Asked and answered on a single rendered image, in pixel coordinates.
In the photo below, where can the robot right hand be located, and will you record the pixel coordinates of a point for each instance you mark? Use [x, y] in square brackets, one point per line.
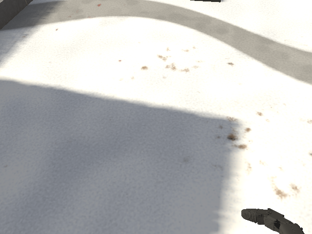
[272, 220]

